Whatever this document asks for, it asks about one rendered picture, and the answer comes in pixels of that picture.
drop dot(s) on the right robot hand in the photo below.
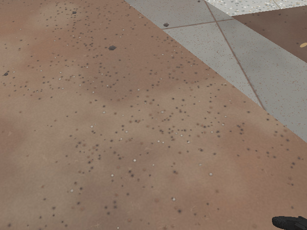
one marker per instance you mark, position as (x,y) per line
(290,223)

